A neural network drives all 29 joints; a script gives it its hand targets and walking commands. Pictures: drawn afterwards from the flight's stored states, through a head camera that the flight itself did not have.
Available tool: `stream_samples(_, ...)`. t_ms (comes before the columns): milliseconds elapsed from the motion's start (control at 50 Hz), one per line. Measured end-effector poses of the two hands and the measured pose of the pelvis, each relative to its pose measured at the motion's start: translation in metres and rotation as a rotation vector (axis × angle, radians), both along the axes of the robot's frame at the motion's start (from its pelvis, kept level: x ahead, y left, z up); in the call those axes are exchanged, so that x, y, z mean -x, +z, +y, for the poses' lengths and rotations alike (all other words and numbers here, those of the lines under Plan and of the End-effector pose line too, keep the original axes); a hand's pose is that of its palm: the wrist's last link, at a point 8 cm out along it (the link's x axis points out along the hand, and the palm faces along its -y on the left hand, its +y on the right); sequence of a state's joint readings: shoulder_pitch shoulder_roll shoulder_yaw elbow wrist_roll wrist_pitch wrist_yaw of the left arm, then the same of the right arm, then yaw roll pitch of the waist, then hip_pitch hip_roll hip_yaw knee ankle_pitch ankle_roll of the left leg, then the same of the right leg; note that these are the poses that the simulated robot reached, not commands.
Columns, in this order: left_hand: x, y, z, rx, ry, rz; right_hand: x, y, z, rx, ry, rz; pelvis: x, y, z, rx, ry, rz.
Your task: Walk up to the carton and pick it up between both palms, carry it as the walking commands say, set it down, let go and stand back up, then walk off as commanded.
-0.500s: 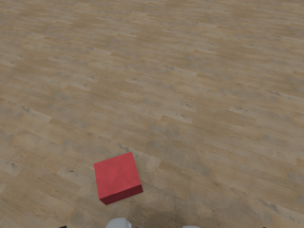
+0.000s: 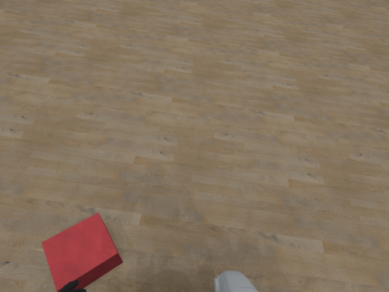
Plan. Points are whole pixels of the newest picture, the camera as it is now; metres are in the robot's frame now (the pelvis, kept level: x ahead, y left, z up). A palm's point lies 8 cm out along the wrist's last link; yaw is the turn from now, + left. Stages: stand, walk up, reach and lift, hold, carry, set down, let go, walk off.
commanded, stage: walk off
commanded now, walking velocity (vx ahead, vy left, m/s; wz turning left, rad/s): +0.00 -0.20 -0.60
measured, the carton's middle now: (84, 253) +0.36 +0.43 -0.69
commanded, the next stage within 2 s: none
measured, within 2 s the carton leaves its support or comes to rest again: neither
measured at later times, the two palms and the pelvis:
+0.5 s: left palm out of the picture +0.14 +0.09 -0.13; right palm out of the picture +0.02 -0.43 -0.13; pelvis -0.01 -0.15 -0.01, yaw -16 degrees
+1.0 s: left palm (241, 262) +0.21 -0.12 -0.13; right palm out of the picture -0.22 -0.52 -0.13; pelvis -0.06 -0.26 -0.02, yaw -34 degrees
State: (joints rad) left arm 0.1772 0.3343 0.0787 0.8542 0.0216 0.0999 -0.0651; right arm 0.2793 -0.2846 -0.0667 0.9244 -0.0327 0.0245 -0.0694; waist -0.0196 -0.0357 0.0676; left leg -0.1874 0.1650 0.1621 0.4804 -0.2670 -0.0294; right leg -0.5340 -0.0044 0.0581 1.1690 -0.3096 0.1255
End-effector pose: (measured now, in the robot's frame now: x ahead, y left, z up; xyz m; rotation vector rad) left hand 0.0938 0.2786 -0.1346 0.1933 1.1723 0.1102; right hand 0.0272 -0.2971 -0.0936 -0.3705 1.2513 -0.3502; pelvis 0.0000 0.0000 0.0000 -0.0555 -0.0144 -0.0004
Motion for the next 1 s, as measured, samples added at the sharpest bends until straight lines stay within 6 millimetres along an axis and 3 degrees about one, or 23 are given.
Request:
stream_samples(100, -0.039, 0.004, -0.049, 0.008, -0.094, -0.040, 0.026, -0.011, -0.033, -0.033, -0.069, 0.014, -0.001, -0.004, -0.032, -0.003, -0.057, 0.003)
stream_samples(200, -0.079, 0.008, -0.111, -0.047, -0.192, -0.116, 0.046, -0.043, -0.088, -0.073, -0.140, 0.018, -0.003, -0.023, -0.079, -0.028, -0.120, 0.012)
stream_samples(260, -0.076, 0.015, -0.134, -0.067, -0.219, -0.108, 0.044, -0.051, -0.107, -0.091, -0.173, 0.018, 0.000, -0.021, -0.098, -0.041, -0.150, 0.017)
stream_samples(380, -0.057, 0.021, -0.156, -0.107, -0.223, -0.054, 0.019, -0.043, -0.124, -0.119, -0.172, -0.062, 0.005, -0.011, -0.126, -0.056, -0.214, 0.022)
stream_samples(480, -0.047, 0.006, -0.179, -0.073, -0.251, -0.020, 0.012, -0.035, -0.134, -0.108, -0.197, -0.113, 0.008, -0.012, -0.143, -0.051, -0.268, 0.016)
stream_samples(560, -0.041, -0.011, -0.198, -0.020, -0.282, 0.020, 0.020, -0.027, -0.139, -0.081, -0.236, -0.142, 0.010, -0.014, -0.151, -0.037, -0.314, 0.012)
stream_samples(620, -0.045, -0.019, -0.213, 0.011, -0.316, 0.037, 0.047, -0.018, -0.145, -0.039, -0.288, -0.136, 0.011, -0.014, -0.156, -0.034, -0.359, 0.007)
stream_samples(700, -0.066, -0.010, -0.232, 0.014, -0.407, 0.024, 0.100, -0.003, -0.157, -0.001, -0.380, -0.080, 0.015, -0.004, -0.166, -0.024, -0.419, 0.004)
stream_samples(800, -0.085, -0.002, -0.259, 0.014, -0.467, 0.007, 0.147, 0.003, -0.169, 0.006, -0.463, -0.042, 0.023, 0.000, -0.185, -0.003, -0.479, 0.006)
stream_samples(900, -0.102, 0.004, -0.321, 0.030, -0.565, -0.039, 0.194, -0.009, -0.185, -0.033, -0.543, -0.012, 0.038, -0.003, -0.214, -0.004, -0.536, 0.009)
stream_samples(1000, -0.112, 0.008, -0.396, -0.007, -0.669, -0.132, 0.245, -0.041, -0.221, -0.079, -0.624, -0.002, 0.059, -0.022, -0.257, -0.033, -0.601, 0.012)
